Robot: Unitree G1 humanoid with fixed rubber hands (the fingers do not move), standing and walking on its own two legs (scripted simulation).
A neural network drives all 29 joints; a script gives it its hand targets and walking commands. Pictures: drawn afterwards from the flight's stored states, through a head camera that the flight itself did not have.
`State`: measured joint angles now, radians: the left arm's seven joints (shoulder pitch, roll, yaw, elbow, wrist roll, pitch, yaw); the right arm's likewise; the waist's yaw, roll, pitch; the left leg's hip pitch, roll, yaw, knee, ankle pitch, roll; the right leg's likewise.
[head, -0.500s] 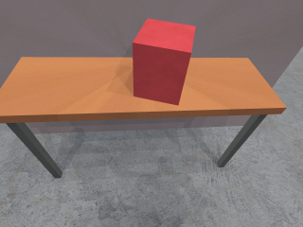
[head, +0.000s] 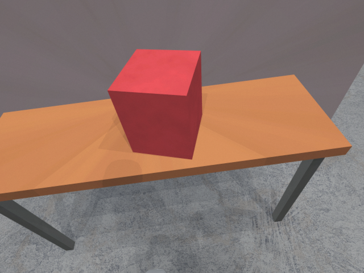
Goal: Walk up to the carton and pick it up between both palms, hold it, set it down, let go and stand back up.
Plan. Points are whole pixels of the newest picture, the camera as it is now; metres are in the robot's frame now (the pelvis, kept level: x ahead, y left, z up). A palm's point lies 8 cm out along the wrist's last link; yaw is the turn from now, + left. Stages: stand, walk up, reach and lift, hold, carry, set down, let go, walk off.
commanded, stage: walk up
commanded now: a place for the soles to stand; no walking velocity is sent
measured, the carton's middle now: (164, 104) +0.59 +0.07 +0.04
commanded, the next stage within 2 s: none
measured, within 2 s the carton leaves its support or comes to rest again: neither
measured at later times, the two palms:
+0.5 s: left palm out of the picture +0.11 +0.36 -0.12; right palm out of the picture +0.15 -0.27 -0.10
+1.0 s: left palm out of the picture +0.11 +0.36 -0.11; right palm out of the picture +0.14 -0.27 -0.12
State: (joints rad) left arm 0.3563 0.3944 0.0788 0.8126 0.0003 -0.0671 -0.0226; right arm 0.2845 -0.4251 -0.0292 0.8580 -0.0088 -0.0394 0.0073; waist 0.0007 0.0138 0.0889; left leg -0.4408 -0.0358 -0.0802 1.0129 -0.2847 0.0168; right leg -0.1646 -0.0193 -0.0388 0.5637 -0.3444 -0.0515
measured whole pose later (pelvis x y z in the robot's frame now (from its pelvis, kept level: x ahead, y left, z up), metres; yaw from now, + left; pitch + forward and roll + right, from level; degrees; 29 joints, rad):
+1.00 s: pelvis +0.05 +0.04 -0.01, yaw +5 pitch -3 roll +0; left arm 0.17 0.39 0.07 0.89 0.00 0.00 0.00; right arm 0.22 -0.42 -0.02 0.94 -0.01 -0.03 -0.01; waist 0.00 0.00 0.11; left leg -0.29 -0.03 -0.06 0.60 -0.25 0.00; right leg -0.25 -0.05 -0.08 0.65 -0.40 -0.01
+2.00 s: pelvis +0.09 +0.02 -0.01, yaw +7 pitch +0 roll +0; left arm 0.12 0.39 0.07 0.96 0.00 0.00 -0.02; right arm 0.17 -0.42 0.00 0.98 -0.01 -0.05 -0.01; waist 0.00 -0.01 0.06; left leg -0.28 -0.01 -0.11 0.58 -0.29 -0.03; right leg -0.22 -0.03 -0.08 0.56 -0.32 -0.01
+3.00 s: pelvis +0.14 +0.00 -0.01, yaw +7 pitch -1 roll +1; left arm 0.14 0.39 0.07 0.96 0.00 -0.02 0.00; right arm 0.15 -0.41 -0.01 1.01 -0.01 -0.01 0.00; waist 0.00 0.01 0.08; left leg -0.27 0.02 0.02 0.54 -0.23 -0.01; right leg -0.24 -0.02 -0.06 0.58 -0.32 -0.02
